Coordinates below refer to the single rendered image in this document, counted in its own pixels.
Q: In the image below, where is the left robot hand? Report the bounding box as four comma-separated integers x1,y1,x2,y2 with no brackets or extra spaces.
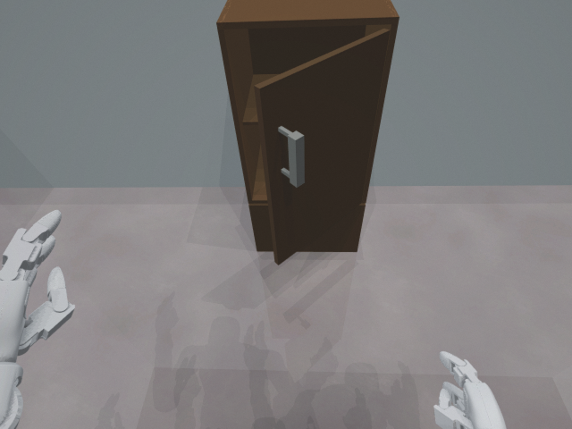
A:
0,210,75,363

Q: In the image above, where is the right robot hand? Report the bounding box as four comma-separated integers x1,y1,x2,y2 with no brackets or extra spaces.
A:
433,351,507,429

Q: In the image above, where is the handle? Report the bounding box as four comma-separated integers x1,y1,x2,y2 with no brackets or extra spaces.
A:
278,126,305,188

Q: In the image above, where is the cupboard door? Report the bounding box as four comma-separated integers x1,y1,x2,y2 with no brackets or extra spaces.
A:
254,29,390,265

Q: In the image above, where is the robot left forearm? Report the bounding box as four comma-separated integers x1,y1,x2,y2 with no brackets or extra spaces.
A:
0,362,23,429

